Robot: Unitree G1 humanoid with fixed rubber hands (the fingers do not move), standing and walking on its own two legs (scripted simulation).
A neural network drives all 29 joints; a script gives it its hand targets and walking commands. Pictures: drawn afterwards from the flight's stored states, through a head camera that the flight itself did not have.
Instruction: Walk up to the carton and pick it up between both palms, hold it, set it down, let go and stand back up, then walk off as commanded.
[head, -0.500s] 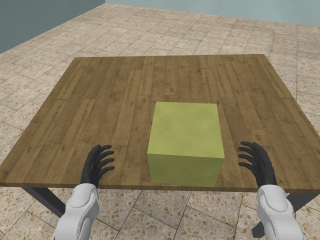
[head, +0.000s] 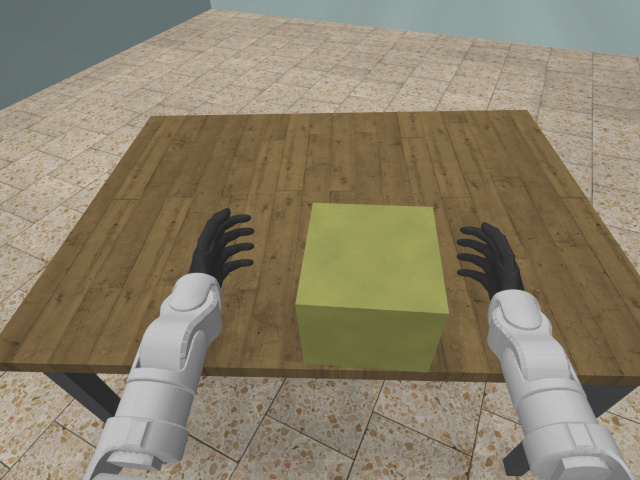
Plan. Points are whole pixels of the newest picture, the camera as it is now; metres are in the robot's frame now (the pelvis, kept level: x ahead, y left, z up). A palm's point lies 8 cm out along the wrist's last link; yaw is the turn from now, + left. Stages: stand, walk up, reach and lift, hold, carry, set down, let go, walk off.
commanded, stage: reach and lift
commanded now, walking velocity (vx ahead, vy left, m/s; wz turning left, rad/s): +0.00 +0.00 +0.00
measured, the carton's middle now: (368, 284) +0.42 -0.04 -0.01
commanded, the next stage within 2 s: none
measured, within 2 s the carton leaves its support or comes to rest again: neither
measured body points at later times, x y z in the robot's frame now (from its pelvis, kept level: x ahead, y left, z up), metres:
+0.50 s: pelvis +0.00 +0.00 +0.00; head +0.02 -0.01 +0.45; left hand +0.43 +0.16 +0.13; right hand +0.43 -0.19 +0.11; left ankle +0.03 +0.14 -0.73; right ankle +0.01 -0.10 -0.73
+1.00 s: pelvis +0.01 +0.00 +0.00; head +0.07 -0.01 +0.45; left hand +0.46 +0.15 +0.09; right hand +0.44 -0.20 +0.05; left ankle +0.03 +0.14 -0.73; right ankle +0.01 -0.10 -0.73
